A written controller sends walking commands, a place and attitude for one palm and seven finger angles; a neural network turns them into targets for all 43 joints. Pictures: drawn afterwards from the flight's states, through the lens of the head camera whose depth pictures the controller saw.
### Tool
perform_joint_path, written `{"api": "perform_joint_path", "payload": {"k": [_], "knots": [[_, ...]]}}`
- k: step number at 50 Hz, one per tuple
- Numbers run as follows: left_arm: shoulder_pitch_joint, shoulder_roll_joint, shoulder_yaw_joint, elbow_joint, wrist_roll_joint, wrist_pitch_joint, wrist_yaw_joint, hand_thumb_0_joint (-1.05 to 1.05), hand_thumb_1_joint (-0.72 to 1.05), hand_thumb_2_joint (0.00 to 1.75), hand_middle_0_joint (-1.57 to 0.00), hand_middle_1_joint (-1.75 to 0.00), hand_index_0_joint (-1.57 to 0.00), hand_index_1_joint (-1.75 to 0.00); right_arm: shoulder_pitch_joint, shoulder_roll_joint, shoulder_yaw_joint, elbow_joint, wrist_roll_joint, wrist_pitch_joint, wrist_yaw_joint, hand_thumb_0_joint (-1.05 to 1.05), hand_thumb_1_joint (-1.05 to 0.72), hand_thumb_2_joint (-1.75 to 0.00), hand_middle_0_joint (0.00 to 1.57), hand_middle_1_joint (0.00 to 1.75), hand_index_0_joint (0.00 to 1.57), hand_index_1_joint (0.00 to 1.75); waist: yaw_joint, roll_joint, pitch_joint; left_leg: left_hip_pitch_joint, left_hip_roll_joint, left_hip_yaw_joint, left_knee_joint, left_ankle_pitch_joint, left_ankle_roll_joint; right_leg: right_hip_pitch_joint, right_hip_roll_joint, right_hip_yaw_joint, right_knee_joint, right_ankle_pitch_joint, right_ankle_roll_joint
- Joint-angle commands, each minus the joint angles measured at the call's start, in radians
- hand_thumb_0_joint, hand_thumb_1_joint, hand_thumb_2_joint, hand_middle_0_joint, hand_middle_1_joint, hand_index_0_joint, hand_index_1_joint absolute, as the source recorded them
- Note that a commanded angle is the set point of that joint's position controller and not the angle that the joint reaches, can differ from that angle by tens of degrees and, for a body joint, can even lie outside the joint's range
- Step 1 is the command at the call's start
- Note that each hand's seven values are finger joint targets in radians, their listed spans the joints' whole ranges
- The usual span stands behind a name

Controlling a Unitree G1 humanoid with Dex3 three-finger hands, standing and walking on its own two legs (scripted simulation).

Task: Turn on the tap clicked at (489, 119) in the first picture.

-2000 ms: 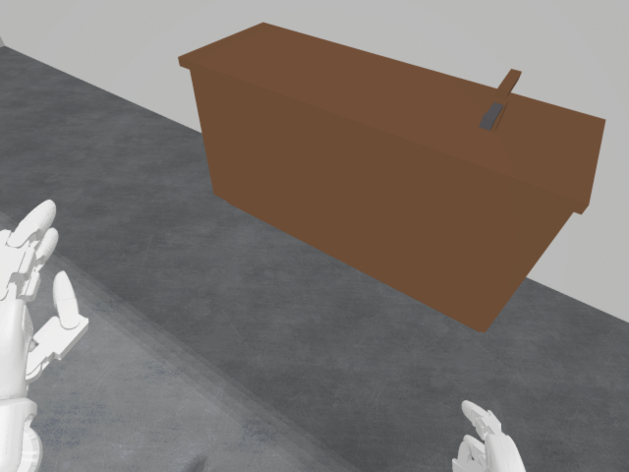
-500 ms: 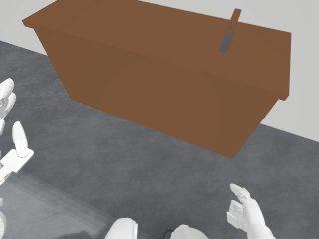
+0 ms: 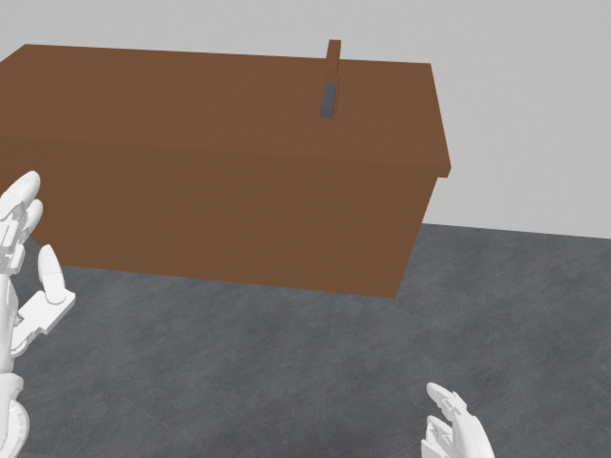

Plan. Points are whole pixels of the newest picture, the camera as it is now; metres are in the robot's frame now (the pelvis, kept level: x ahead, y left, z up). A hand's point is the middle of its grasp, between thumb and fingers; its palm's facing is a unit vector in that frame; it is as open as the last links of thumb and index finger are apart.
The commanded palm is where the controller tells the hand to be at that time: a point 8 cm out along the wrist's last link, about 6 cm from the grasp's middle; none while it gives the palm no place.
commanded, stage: turn to face it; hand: left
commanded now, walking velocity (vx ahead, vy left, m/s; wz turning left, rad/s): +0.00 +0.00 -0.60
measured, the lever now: (327, 108) +0.77 +0.03 +0.03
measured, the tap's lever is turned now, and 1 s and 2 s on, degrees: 0 0 0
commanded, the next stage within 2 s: take the last steps up to it in 0.58 s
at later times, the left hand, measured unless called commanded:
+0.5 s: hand (150, 288) +0.23 +0.17 +0.18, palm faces +0.21 -0.88 -0.42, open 7.4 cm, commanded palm +0.19 +0.21 +0.19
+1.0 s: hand (227, 320) +0.20 +0.09 +0.19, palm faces +0.09 -0.90 -0.43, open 7.4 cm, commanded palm +0.17 +0.15 +0.19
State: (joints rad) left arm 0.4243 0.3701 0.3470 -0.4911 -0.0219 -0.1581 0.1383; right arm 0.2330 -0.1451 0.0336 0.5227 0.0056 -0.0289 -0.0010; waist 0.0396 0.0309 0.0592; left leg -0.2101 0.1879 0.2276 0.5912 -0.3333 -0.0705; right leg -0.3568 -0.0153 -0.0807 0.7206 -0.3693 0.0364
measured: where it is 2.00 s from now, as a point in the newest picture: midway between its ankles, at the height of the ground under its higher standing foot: outside the picture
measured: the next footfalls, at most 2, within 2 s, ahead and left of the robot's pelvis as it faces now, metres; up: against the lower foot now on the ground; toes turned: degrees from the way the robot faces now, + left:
right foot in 0.04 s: +0.06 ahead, -0.11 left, +0.00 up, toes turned -6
left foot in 0.42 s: +0.06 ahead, +0.11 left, +0.00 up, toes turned -8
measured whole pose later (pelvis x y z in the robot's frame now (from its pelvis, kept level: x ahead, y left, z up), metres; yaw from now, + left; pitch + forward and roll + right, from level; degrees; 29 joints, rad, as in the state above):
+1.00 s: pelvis -0.08 -0.06 +0.00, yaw -20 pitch +0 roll +1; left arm 0.50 0.39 0.35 -0.49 -0.02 -0.23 0.16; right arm 0.28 -0.26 -0.03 0.61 0.00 -0.03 -0.07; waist -0.03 -0.01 -0.01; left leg -0.23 0.04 0.10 0.51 -0.32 0.01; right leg -0.30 0.04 -0.05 0.56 -0.27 -0.08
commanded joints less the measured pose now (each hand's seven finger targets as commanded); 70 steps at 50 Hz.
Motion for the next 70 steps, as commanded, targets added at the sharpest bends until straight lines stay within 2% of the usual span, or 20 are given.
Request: {"api": "perform_joint_path", "payload": {"k": [1, 3, 4, 7, 18, 21, 23, 26, 31, 32, 35, 40, 47, 51, 58, 60, 61, 62, 65, 70], "knots": [[-0.075, 0.175, 0.122, -0.203, 0.004, -0.08, 0.015, 0.0, 0.9, 0.9, -0.2, -0.3, -0.2, -0.3, -0.053, -0.183, -0.081, -0.139, 0.007, -0.062, -0.004, 0.0, -0.9, -0.9, 0.2, 0.3, 0.2, 0.3, -0.029, 0.116, -0.164, -0.015, 0.121, -0.045, 0.112, 0.492, 0.051, 0.225, -0.008, 0.006, -0.257, 0.322, -0.039], [0.014, 0.233, 0.197, -0.182, -0.019, -0.084, 0.034, 0.0, 0.9, 0.9, -0.2, -0.3, -0.2, -0.3, -0.087, -0.147, -0.08, -0.169, 0.02, -0.048, -0.009, 0.0, -0.9, -0.9, 0.2, 0.3, 0.2, 0.3, -0.001, -0.296, -0.246, -0.336, -0.105, -0.09, 0.493, -0.237, -0.017, 0.409, -0.268, 0.484, -0.259, 1.07, -0.213], [0.067, 0.24, 0.213, -0.204, -0.031, -0.081, 0.037, 0.0, 0.9, 0.9, -0.2, -0.3, -0.2, -0.3, -0.098, -0.142, -0.083, -0.155, 0.013, -0.033, -0.014, 0.0, -0.9, -0.9, 0.2, 0.3, 0.2, 0.3, -0.005, -0.264, -0.259, -0.378, -0.081, -0.214, 0.577, -0.267, -0.011, 0.406, -0.297, 0.489, -0.256, 1.038, -0.221], [0.14, 0.223, 0.234, -0.283, -0.035, -0.1, 0.041, 0.0, 0.9, 0.9, -0.2, -0.3, -0.2, -0.3, -0.126, -0.117, -0.048, -0.137, 0.002, 0.018, -0.014, 0.0, -0.9, -0.9, 0.2, 0.3, 0.2, 0.3, -0.031, -0.116, -0.278, -0.398, -0.078, -0.241, 0.551, -0.16, -0.018, 0.4, -0.247, 0.382, -0.255, 0.85, -0.228], [0.044, 0.182, 0.151, -0.221, -0.02, -0.077, 0.035, 0.0, 0.9, 0.9, -0.2, -0.3, -0.2, -0.3, -0.1, -0.172, -0.078, -0.128, 0.008, 0.015, -0.053, 0.0, -0.9, -0.9, 0.2, 0.3, 0.2, 0.3, -0.035, -0.126, -0.19, 0.04, -0.133, -0.181, -0.085, 0.023, 0.038, 0.003, -0.147, 0.404, -0.377, 0.128, -0.149], [-0.034, 0.195, 0.147, -0.279, -0.002, -0.098, 0.029, 0.0, 0.9, 0.9, -0.2, -0.3, -0.2, -0.3, -0.112, -0.218, -0.096, -0.149, 0.005, -0.005, -0.066, 0.0, -0.9, -0.9, 0.2, 0.3, 0.2, 0.3, -0.015, 0.202, -0.142, 0.128, 0.139, -0.438, -0.29, 0.187, 0.167, -0.159, 0.062, 0.219, -0.054, -0.04, -0.037], [0.001, 0.157, 0.115, -0.192, 0.003, -0.097, 0.018, 0.0, 0.9, 0.9, -0.2, -0.3, -0.2, -0.3, -0.108, -0.172, -0.085, -0.14, -0.005, -0.025, -0.061, 0.0, -0.9, -0.9, 0.2, 0.3, 0.2, 0.3, -0.027, 0.285, -0.088, -0.134, 0.233, -0.485, -0.383, 0.028, 0.25, -0.09, 0.048, 0.123, 0.343, -0.107, -0.01], [-0.08, 0.131, 0.065, -0.226, 0.011, -0.106, 0.016, 0.0, 0.9, 0.9, -0.2, -0.3, -0.2, -0.3, -0.1, -0.185, -0.089, -0.112, 0.002, -0.063, -0.05, 0.0, -0.9, -0.9, 0.2, 0.3, 0.2, 0.3, -0.024, 0.208, -0.04, -0.137, 0.159, -0.276, -0.297, 0.124, 0.195, -0.073, 0.011, 0.063, 0.217, -0.086, 0.002], [-0.087, 0.15, 0.085, -0.213, 0.01, -0.103, 0.026, 0.0, 0.9, 0.9, -0.2, -0.3, -0.2, -0.3, -0.07, -0.19, -0.086, -0.097, 0.004, -0.109, -0.035, 0.0, -0.9, -0.9, 0.2, 0.3, 0.2, 0.3, -0.033, 0.184, -0.118, -0.084, 0.095, -0.192, -0.098, 0.237, 0.114, 0.142, 0.044, -0.026, -0.222, 0.06, -0.002], [-0.095, 0.172, 0.108, -0.203, 0.012, -0.108, 0.026, 0.0, 0.9, 0.9, -0.2, -0.3, -0.2, -0.3, -0.07, -0.182, -0.083, -0.095, 0.002, -0.11, -0.033, 0.0, -0.9, -0.9, 0.2, 0.3, 0.2, 0.3, -0.035, 0.127, -0.135, -0.105, 0.06, -0.158, -0.019, 0.197, 0.086, 0.188, 0.004, 0.027, -0.299, 0.153, -0.023], [-0.069, 0.221, 0.157, -0.178, -0.013, -0.092, 0.035, 0.0, 0.9, 0.9, -0.2, -0.3, -0.2, -0.3, -0.112, -0.164, -0.091, -0.106, 0.008, -0.099, -0.032, 0.0, -0.9, -0.9, 0.2, 0.3, 0.2, 0.3, -0.015, -0.279, -0.186, -0.295, -0.135, -0.193, 0.428, -0.206, 0.023, 0.186, -0.307, 0.545, -0.427, 0.385, -0.208], [0.045, 0.194, 0.17, -0.18, -0.009, -0.116, 0.039, 0.0, 0.9, 0.9, -0.2, -0.3, -0.2, -0.3, -0.127, -0.136, -0.052, -0.067, -0.004, -0.055, -0.049, 0.0, -0.9, -0.9, 0.2, 0.3, 0.2, 0.3, -0.046, -0.158, -0.216, -0.299, -0.1, -0.213, 0.306, -0.081, 0.037, 0.284, -0.232, 0.286, -0.365, 0.411, -0.218], [0.001, 0.166, 0.11, -0.166, -0.004, -0.115, 0.047, 0.0, 0.9, 0.9, -0.2, -0.3, -0.2, -0.3, -0.087, -0.165, -0.068, -0.071, -0.01, -0.065, -0.08, 0.0, -0.9, -0.9, 0.2, 0.3, 0.2, 0.3, -0.052, -0.079, -0.157, 0.01, -0.144, -0.116, -0.136, -0.037, 0.091, 0.095, -0.167, 0.312, -0.407, -0.191, -0.177], [-0.066, 0.166, 0.099, -0.156, 0.015, -0.136, 0.043, 0.0, 0.9, 0.9, -0.2, -0.3, -0.2, -0.3, -0.091, -0.182, -0.071, -0.057, -0.009, -0.079, -0.092, 0.0, -0.9, -0.9, 0.2, 0.3, 0.2, 0.3, -0.066, 0.281, -0.046, 0.058, 0.206, -0.637, -0.436, -0.352, 0.29, -0.213, 0.036, 0.058, 0.195, -0.157, -0.053], [-0.068, 0.152, 0.087, -0.169, 0.024, -0.126, 0.037, 0.0, 0.9, 0.9, -0.2, -0.3, -0.2, -0.3, -0.087, -0.186, -0.078, -0.032, -0.009, -0.117, -0.081, 0.0, -0.9, -0.9, 0.2, 0.3, 0.2, 0.3, -0.04, 0.185, -0.066, -0.11, 0.058, -0.265, -0.202, -0.058, 0.195, 0.133, 0.016, -0.07, -0.164, -0.032, -0.028], [-0.067, 0.163, 0.094, -0.132, 0.032, -0.121, 0.037, 0.0, 0.9, 0.9, -0.2, -0.3, -0.2, -0.3, -0.085, -0.17, -0.08, -0.03, -0.004, -0.11, -0.076, 0.0, -0.9, -0.9, 0.2, 0.3, 0.2, 0.3, -0.034, -0.02, -0.104, -0.282, -0.04, -0.147, 0.13, -0.067, 0.136, 0.328, -0.097, 0.136, -0.338, -0.029, -0.098], [-0.082, 0.202, 0.126, -0.129, 0.024, -0.119, 0.04, 0.0, 0.9, 0.9, -0.2, -0.3, -0.2, -0.3, -0.101, -0.153, -0.081, -0.045, -0.001, -0.105, -0.072, 0.0, -0.9, -0.9, 0.2, 0.3, 0.2, 0.3, -0.034, -0.309, -0.115, -0.489, -0.159, -0.088, 0.418, -0.187, 0.084, 0.409, -0.321, 0.554, -0.453, -0.012, -0.21], [-0.131, 0.2, 0.125, -0.139, 0.01, -0.123, 0.035, 0.0, 0.9, 0.9, -0.2, -0.3, -0.2, -0.3, -0.117, -0.191, -0.1, -0.046, -0.004, -0.111, -0.063, 0.0, -0.9, -0.9, 0.2, 0.3, 0.2, 0.3, -0.024, -0.281, -0.1, -0.507, -0.147, -0.219, 0.569, -0.191, 0.071, 0.326, -0.396, 0.706, -0.534, -0.115, -0.242], [-0.085, 0.205, 0.14, -0.146, 0.008, -0.147, 0.016, 0.0, 0.9, 0.9, -0.2, -0.3, -0.2, -0.3, -0.119, -0.164, -0.078, -0.009, -0.005, -0.084, -0.054, 0.0, -0.9, -0.9, 0.2, 0.3, 0.2, 0.3, -0.043, -0.046, -0.052, -0.494, -0.082, -0.263, 0.636, -0.024, 0.05, 0.23, -0.347, 0.479, -0.493, 0.056, -0.253], [-0.009, 0.176, 0.138, -0.112, 0.005, -0.162, 0.024, 0.0, 0.9, 0.9, -0.2, -0.3, -0.2, -0.3, -0.114, -0.15, -0.074, -0.029, -0.009, -0.064, -0.059, 0.0, -0.9, -0.9, 0.2, 0.3, 0.2, 0.3, -0.048, -0.102, -0.113, -0.426, -0.085, -0.179, 0.37, 0.089, 0.048, 0.298, -0.265, 0.217, -0.446, 0.395, -0.202]]}}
